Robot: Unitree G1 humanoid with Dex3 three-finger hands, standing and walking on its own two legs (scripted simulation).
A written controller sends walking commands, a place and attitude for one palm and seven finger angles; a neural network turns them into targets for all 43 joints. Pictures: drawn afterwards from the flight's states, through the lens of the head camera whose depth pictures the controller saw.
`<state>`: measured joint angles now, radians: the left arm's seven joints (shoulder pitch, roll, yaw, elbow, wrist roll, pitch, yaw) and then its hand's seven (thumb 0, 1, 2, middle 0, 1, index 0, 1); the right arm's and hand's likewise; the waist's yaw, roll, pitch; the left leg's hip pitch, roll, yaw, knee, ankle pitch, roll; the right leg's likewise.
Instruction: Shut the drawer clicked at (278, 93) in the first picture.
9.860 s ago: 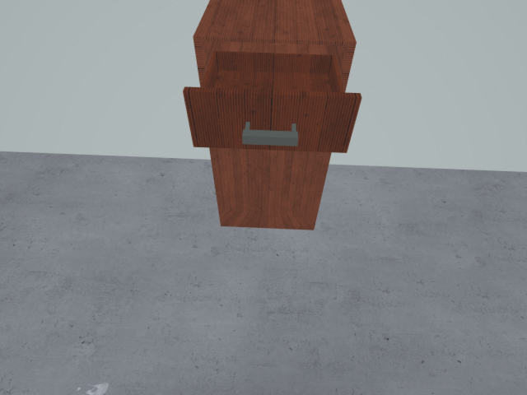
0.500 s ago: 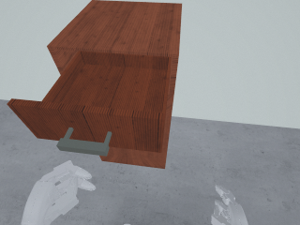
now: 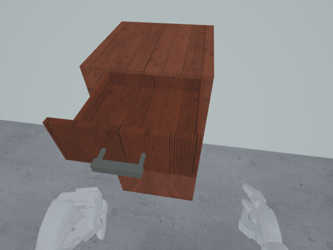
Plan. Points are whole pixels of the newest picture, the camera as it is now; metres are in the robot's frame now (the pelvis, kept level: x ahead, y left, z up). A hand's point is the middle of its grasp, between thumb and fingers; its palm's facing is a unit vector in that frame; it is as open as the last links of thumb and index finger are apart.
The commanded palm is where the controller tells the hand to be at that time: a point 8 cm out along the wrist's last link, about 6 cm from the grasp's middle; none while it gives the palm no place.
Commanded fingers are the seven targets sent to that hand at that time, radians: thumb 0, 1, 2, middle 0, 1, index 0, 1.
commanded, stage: raise the hand and make a fist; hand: left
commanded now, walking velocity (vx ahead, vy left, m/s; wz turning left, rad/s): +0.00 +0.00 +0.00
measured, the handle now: (120, 161) +0.32 +0.15 +0.05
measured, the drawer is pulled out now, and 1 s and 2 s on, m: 0.26 0.26 0.26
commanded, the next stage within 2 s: bring the fist close to the handle in 0.58 s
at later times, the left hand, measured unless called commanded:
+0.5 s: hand (99, 222) +0.14 +0.12 +0.15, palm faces -0.08 -1.00 -0.05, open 3.3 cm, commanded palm +0.09 +0.17 +0.15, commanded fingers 0.00 0.90 0.90 -1.40 -1.60 -1.40 -1.60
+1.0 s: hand (114, 212) +0.17 +0.11 +0.12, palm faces -0.06 -1.00 -0.06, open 3.3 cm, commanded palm +0.13 +0.17 +0.12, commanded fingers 0.00 0.90 0.90 -1.40 -1.60 -1.40 -1.60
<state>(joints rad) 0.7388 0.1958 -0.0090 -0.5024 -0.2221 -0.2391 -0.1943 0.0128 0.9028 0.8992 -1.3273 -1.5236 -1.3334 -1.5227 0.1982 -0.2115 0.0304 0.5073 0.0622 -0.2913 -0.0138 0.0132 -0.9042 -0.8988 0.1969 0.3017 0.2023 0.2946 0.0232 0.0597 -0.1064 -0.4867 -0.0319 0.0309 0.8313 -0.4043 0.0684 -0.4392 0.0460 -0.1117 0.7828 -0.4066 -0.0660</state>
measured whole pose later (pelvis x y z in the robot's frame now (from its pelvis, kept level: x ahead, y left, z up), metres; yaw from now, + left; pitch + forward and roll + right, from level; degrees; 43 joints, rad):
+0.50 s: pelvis +0.00 +0.01 +0.01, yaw -1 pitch +2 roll -1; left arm 0.85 0.20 -0.07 -0.72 -0.16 -0.07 -0.12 0.01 0.90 0.90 -1.40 -1.60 -1.40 -1.60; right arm 0.25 -0.23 0.03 0.48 0.06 -0.23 0.02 0.01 -0.90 -0.90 0.20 0.30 0.20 0.29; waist 0.02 0.06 -0.09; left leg -0.42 -0.05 0.05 0.78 -0.39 0.08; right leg -0.38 0.03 -0.09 0.75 -0.40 -0.05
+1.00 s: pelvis +0.01 -0.02 +0.00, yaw +0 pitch +3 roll -1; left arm 0.69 0.20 0.00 -0.48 -0.21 -0.17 -0.16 0.01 0.90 0.90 -1.40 -1.60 -1.40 -1.60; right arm 0.25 -0.25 0.03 0.52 0.05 -0.26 -0.02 0.01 -0.90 -0.90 0.20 0.30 0.20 0.29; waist 0.01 0.06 -0.08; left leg -0.47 -0.02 0.02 0.81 -0.40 0.04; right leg -0.42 0.06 -0.12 0.76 -0.41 -0.09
